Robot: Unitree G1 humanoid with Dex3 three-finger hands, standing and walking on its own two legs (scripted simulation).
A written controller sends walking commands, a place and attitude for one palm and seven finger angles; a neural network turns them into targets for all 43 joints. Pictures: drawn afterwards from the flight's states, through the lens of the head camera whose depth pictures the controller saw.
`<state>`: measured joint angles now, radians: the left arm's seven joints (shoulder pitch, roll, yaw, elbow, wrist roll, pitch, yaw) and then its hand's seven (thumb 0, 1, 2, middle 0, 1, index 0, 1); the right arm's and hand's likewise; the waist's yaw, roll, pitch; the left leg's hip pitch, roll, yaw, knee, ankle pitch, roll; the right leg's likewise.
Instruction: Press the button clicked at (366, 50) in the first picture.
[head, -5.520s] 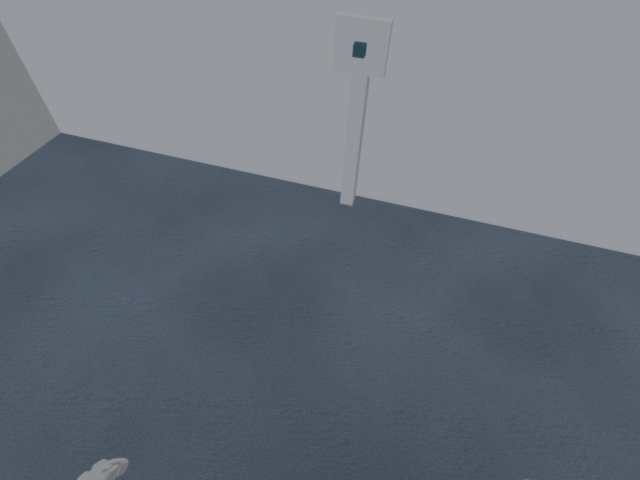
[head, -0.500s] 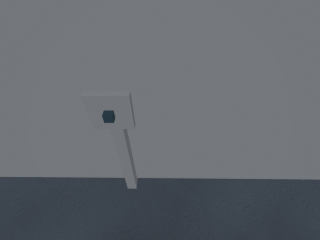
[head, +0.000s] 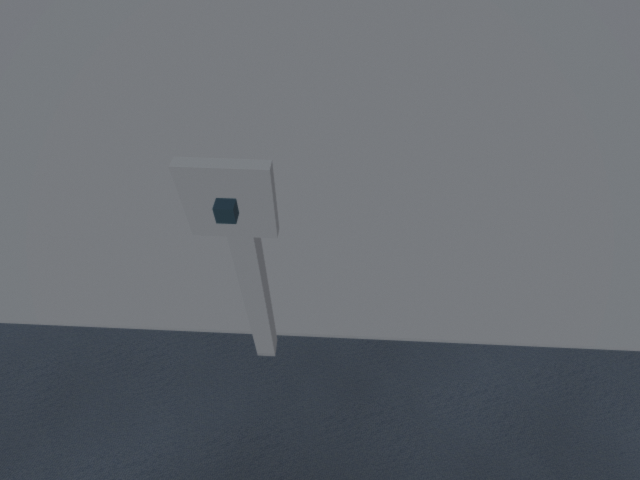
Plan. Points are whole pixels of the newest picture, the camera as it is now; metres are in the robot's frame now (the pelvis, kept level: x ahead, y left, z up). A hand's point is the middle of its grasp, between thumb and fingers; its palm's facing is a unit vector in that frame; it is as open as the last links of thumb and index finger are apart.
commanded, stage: look again from close up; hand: left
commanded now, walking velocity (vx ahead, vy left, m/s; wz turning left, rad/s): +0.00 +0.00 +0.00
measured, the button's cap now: (226, 209) +0.58 +0.21 -0.04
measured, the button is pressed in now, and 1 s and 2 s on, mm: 0 0 0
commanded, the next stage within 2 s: shuffle to correct the standing spot in 0.42 s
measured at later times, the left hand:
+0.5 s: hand out of the picture +0.03 +0.20 -0.17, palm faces -0.01 -0.98 -0.20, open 7.4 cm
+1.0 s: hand out of the picture +0.02 +0.19 -0.19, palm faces +0.04 -0.99 -0.14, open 7.4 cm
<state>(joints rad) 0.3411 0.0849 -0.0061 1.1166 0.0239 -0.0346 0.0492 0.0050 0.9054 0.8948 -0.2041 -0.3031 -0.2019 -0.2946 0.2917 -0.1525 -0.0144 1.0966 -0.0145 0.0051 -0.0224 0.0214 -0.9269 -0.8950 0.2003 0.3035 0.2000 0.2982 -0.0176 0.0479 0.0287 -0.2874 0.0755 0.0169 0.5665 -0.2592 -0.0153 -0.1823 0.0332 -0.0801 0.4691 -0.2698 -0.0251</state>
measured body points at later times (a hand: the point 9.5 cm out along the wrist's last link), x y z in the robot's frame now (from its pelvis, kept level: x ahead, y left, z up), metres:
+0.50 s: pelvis +0.02 +0.03 +0.00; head +0.03 +0.03 +0.45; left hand +0.03 +0.26 -0.16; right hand +0.03 -0.20 -0.15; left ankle +0.02 +0.13 -0.73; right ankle -0.01 -0.11 -0.73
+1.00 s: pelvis +0.09 +0.03 -0.01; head +0.12 +0.06 +0.44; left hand +0.02 +0.24 -0.18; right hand +0.11 -0.20 -0.15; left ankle +0.05 +0.11 -0.73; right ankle +0.00 -0.10 -0.70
